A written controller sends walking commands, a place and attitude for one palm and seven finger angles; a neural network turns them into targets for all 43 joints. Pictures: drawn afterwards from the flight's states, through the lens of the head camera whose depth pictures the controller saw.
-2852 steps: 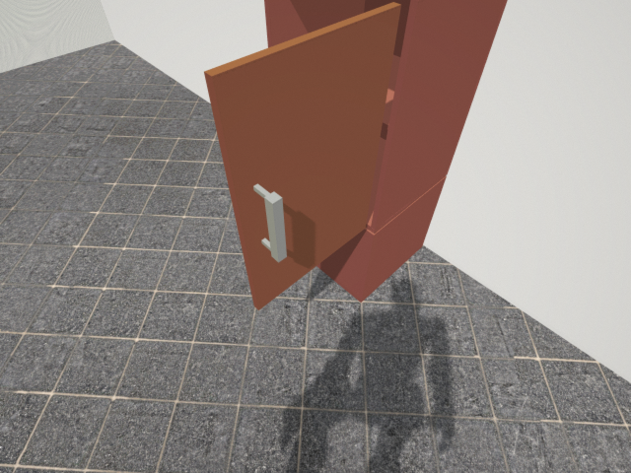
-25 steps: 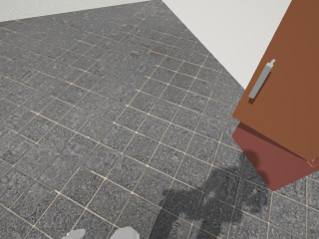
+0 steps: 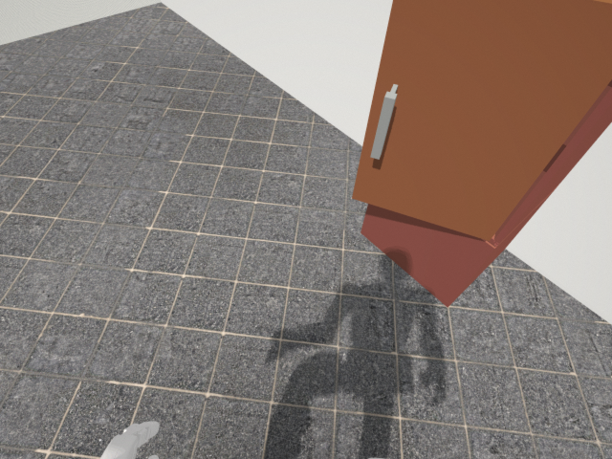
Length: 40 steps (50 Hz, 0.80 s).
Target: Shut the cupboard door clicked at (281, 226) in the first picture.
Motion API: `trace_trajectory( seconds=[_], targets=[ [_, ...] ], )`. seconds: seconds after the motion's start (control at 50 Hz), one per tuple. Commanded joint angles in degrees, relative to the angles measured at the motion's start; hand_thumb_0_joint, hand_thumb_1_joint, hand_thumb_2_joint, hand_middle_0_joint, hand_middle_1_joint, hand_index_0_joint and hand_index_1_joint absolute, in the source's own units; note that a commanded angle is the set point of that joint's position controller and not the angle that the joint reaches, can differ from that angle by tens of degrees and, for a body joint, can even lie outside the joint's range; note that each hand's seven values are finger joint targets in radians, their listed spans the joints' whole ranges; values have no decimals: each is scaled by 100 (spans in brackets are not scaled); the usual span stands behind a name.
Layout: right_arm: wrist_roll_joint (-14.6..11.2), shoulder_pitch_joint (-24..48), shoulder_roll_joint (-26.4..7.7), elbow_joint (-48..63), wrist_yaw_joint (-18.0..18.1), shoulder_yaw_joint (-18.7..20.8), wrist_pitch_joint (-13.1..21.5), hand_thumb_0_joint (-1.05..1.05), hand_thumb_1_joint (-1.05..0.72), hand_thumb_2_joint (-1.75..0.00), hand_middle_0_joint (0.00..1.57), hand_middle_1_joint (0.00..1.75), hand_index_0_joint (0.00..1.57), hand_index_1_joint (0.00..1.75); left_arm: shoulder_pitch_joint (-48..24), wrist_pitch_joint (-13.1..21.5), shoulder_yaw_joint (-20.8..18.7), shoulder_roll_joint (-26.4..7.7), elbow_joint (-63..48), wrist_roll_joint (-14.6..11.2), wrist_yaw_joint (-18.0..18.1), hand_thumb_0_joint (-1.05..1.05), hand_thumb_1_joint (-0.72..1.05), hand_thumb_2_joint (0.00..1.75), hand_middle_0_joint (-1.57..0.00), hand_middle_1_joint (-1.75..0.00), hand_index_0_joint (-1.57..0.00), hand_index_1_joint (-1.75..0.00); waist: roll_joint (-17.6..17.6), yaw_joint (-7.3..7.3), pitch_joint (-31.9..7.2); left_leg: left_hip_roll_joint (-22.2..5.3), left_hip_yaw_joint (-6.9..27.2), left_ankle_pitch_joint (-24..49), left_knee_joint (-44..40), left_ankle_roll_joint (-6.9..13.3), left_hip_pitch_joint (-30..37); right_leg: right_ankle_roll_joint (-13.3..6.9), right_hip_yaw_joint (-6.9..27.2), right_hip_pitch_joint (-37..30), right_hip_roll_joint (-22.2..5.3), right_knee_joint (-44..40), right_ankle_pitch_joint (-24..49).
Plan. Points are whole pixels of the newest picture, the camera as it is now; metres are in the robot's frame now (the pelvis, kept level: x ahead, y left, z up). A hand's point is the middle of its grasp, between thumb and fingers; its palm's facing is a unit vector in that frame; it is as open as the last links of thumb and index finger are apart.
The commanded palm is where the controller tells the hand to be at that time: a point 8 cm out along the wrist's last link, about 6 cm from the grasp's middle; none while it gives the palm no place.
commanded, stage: turn to face it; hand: left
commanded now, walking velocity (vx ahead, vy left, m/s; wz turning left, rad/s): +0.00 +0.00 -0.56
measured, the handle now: (384, 122) +0.79 -0.15 -0.04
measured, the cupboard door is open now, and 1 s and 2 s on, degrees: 27 27 27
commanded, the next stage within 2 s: take the last steps up to it in 0.54 s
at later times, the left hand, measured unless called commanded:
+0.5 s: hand out of the picture +0.13 +0.20 -0.18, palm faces -0.20 -0.96 -0.18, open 7.4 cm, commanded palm none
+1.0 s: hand out of the picture +0.12 +0.16 -0.18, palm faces -0.31 -0.94 -0.16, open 7.4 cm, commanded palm none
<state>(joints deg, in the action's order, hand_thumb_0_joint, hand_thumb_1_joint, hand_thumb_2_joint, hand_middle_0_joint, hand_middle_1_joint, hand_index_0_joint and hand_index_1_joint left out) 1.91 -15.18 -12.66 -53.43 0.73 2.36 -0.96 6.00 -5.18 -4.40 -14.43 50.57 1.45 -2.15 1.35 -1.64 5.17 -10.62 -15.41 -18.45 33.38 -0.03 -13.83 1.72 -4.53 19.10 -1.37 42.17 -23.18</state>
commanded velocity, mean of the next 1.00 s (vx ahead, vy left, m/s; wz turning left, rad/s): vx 0.11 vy -0.03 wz -0.27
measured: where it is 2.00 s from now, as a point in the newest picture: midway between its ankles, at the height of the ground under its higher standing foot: (352, 427)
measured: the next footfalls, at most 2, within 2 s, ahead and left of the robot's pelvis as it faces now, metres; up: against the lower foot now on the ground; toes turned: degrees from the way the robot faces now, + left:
right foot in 0.04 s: +0.03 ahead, -0.15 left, +0.00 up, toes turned -6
left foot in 0.36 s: +0.07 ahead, +0.11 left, +0.00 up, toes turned -6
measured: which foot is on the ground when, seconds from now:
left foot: down 0.00-0.04, up 0.06-0.34, down 0.36-0.76, up 0.78-1.00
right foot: up 0.00-0.02, down 0.04-0.36, up 0.38-0.74, down 0.76-1.00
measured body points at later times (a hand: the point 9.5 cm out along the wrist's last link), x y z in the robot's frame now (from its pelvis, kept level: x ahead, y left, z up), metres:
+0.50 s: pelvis +0.01 +0.02 +0.00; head +0.05 +0.05 +0.45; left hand +0.14 +0.26 -0.16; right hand +0.01 -0.24 -0.12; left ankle +0.03 +0.11 -0.74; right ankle -0.05 -0.12 -0.67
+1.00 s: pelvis +0.05 -0.01 +0.00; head +0.07 +0.00 +0.45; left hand +0.14 +0.21 -0.16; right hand +0.00 -0.26 -0.14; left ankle +0.12 +0.09 -0.71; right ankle -0.05 -0.10 -0.74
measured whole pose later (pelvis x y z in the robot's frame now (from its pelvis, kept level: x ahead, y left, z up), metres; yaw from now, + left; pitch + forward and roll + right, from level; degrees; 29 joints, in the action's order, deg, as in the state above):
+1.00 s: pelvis +0.05 -0.01 +0.00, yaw -19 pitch +1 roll -2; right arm 1.8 -15.2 -12.1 -57.1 -0.7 3.1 -0.6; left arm 17.3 -0.1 -2.5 -9.6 59.8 1.9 -0.3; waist 0.1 -1.0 0.6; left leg -4.8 -5.0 -20.7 46.3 -2.1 -25.9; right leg -0.5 -1.6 5.5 0.5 22.8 -18.3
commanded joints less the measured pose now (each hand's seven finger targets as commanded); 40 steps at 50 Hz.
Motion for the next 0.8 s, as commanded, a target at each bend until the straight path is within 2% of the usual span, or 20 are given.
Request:
trace_trajectory(
  seconds=[0.0,0.02,0.04,0.06,0.08,0.14,0.24,0.3,0.32,0.34,0.36,0.38,0.42,0.46,0.62,0.68,0.7,0.74,0.76,0.78],
  targets=[
    [-137,113,-946,509,15,288,53,0,-90,-90,20,30,20,30,924,353,-212,-1030,-223,30,98,0,90,90,-20,-30,-20,-30,-774,525,-1147,-344,173,712,1214,-229,-844,-577,1247,-2054,-999,-2280,2142],
    [-124,444,-634,785,11,184,12,0,-90,-90,20,30,20,30,1106,387,-273,-1467,-135,2,175,0,90,90,-20,-30,-20,-30,-1844,623,-851,467,427,-1932,2436,-465,-2161,-1234,2654,-2106,-2067,-2327,3963],
    [-122,629,-737,922,55,155,-64,0,-90,-90,20,30,20,30,1233,354,-275,-1557,-141,-43,221,0,90,90,-20,-30,-20,-30,-1211,687,-725,415,1102,-1892,3047,-424,-2231,-1562,2611,-1648,-2265,-2194,4211],
    [-126,585,-669,821,107,156,-89,0,-90,-90,20,30,20,30,915,383,-306,-1411,-173,-7,287,0,90,90,-20,-30,-20,-30,-1729,476,-789,414,1398,-1647,3388,-439,-2544,-1565,2677,-1722,-1952,-2233,3747],
    [-113,550,-785,744,105,176,-98,0,-90,-90,20,30,20,30,606,364,-243,-1230,-269,-26,298,0,90,90,-20,-30,-20,-30,-1739,381,-641,352,1542,-1252,3508,-456,-2521,-1433,2355,-1496,-1724,-2291,3134],
    [-87,206,-722,529,20,175,-107,0,-90,-90,20,30,20,30,-14,370,-161,-947,-475,5,285,0,90,90,-20,-30,-20,-30,-1175,35,-703,417,1364,-489,3007,-506,-1674,-1154,1564,-710,-1170,-2282,2307],
    [-115,257,-576,593,17,145,-47,0,-90,-90,20,30,20,30,222,348,-213,-1057,-379,46,228,0,90,90,-20,-30,-20,-30,-1085,166,-660,749,1178,-580,1374,-423,-1035,-1216,2015,-503,-1118,-2252,1760],
    [-125,-358,-578,409,79,119,56,0,-90,-90,20,30,20,30,51,300,-211,-966,-367,-17,224,0,90,90,-20,-30,-20,-30,-1077,-123,-790,879,1118,407,-366,-362,117,-853,1992,-55,-856,-1709,1723],
    [-108,-471,-839,375,101,152,113,0,-90,-90,20,30,20,30,155,256,-153,-725,-408,-65,203,0,90,90,-20,-30,-20,-30,-338,-124,-852,466,1662,441,-1143,-192,731,-546,1725,537,-453,-1229,1121],
    [-39,-511,-1367,416,101,257,138,0,-90,-90,20,30,20,30,363,228,-88,-355,-467,-97,160,0,90,90,-20,-30,-20,-30,1433,-99,-809,-832,3195,471,-1676,293,928,-201,986,1205,325,-31,-259],
    [0,-537,-1574,476,159,277,138,0,-90,-90,20,30,20,30,256,208,-82,-411,-528,-51,155,0,90,90,-20,-30,-20,-30,1549,-167,-716,-1636,3825,618,-2019,784,572,-72,714,1366,342,1171,-1125],
    [16,-444,-1446,402,204,251,169,0,-90,-90,20,30,20,30,111,197,-122,-493,-456,19,157,0,90,90,-20,-30,-20,-30,1463,-151,-634,-1498,3654,1226,-1966,818,354,-39,954,1368,204,1920,-950],
    [20,100,-1070,518,218,131,175,0,-90,-90,20,30,20,30,347,206,-169,-436,-247,-8,102,0,90,90,-20,-30,-20,-30,892,168,-483,-947,2498,2127,-1650,773,246,34,792,1243,78,2426,-392],
    [7,97,-917,446,227,91,184,0,-90,-90,20,30,20,30,364,193,-119,-310,-136,-25,78,0,90,90,-20,-30,-20,-30,852,158,-585,-678,1866,2974,-1431,718,497,84,611,1086,53,2147,-222],
    [0,-325,-1009,-38,171,218,84,0,-90,-90,20,30,20,30,186,218,12,-37,-65,-30,132,0,90,90,-20,-30,-20,-30,1026,-55,-705,-857,1652,3034,-1151,840,697,-32,92,123,144,56,-241],
    [-14,-223,-1061,-94,144,235,47,0,-90,-90,20,30,20,30,625,246,-19,-104,127,-17,99,0,90,90,-20,-30,-20,-30,741,147,-789,-777,1626,853,-1076,557,95,-151,-80,-925,239,-1274,519],
    [-42,-146,-978,-82,120,242,44,0,-90,-90,20,30,20,30,853,283,-57,-257,210,7,91,0,90,90,-20,-30,-20,-30,401,255,-755,-538,1439,-33,-812,351,-335,-249,135,-1443,102,-1944,569],
    [-93,351,-386,237,22,93,67,0,-90,-90,20,30,20,30,1377,378,-200,-1045,410,64,169,0,90,90,-20,-30,-20,-30,-1754,641,-324,751,472,-1913,1403,-213,-2412,-1234,2771,-2199,-1734,-3295,-974],
    [-43,711,-544,384,3,101,50,0,-90,-90,20,30,20,30,1516,415,-187,-1072,399,2,213,0,90,90,-20,-30,-20,-30,-1298,735,-153,698,1100,-1691,2330,-160,-2643,-1612,3066,-1687,-2013,-3460,-1192],
    [-41,751,-548,317,9,136,67,0,-90,-90,20,30,20,30,1325,492,-185,-905,429,13,250,0,90,90,-20,-30,-20,-30,-1668,568,37,630,1369,-1301,2762,-147,-2959,-1663,3153,-1678,-1776,-3482,-989]
  ],
)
